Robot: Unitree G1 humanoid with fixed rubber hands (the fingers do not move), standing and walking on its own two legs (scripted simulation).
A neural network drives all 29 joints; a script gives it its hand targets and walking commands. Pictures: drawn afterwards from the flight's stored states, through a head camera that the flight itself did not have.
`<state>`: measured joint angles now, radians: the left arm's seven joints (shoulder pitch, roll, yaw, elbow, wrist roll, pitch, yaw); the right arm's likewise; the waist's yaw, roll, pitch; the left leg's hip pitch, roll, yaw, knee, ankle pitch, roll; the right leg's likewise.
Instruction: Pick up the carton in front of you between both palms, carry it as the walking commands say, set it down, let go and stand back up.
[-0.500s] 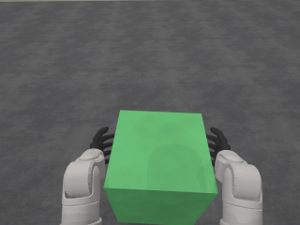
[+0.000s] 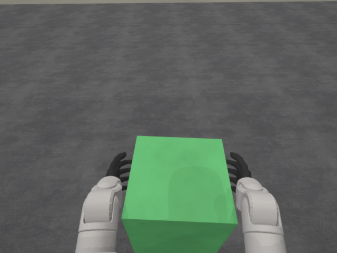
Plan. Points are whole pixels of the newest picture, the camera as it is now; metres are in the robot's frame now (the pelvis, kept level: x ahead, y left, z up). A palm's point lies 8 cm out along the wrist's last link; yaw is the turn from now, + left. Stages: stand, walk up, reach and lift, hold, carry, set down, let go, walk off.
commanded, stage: carry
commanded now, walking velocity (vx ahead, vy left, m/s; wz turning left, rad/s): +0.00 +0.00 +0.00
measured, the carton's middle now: (176, 198) +0.27 +0.00 -0.02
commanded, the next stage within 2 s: hold in 0.64 s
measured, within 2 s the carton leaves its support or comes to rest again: neither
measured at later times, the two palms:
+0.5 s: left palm (116, 181) +0.27 +0.15 +0.04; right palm (242, 182) +0.28 -0.15 +0.04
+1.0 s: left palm (113, 191) +0.24 +0.15 +0.05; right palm (245, 190) +0.25 -0.15 +0.05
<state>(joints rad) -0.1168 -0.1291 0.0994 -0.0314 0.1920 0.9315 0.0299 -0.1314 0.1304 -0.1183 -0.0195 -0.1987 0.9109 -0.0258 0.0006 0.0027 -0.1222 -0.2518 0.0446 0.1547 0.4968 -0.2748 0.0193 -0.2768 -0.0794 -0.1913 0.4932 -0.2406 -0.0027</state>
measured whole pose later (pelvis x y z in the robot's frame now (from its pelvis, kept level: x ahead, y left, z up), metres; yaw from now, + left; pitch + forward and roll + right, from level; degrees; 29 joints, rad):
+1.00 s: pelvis -0.03 -0.01 +0.01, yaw +1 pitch -9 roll +0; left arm -0.22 -0.14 0.18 0.19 0.26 0.74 -0.01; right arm -0.24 0.15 -0.20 0.20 -0.27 0.72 0.00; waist 0.00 0.00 0.07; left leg -0.04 0.01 0.06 0.40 -0.20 0.02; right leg -0.06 -0.02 -0.07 0.39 -0.17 -0.01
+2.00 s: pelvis -0.06 +0.00 -0.08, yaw +2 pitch +27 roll +0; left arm -0.55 -0.09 0.32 0.58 0.22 0.11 0.02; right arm -0.52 0.15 -0.40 0.51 -0.21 0.11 -0.03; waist -0.03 0.01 -0.03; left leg -1.12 -0.04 -0.01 1.01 -0.36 0.02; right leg -1.13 0.02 0.03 1.00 -0.34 0.01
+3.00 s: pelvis -0.11 +0.00 -0.32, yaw +1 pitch +47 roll -4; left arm -1.26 0.17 0.28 0.88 0.17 0.26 0.02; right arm -1.09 0.06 -0.58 0.61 -0.16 0.24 -0.11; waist -0.05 0.00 0.00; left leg -2.20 -0.06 -0.02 1.91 -0.52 0.02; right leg -2.17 0.05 0.01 1.88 -0.53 0.05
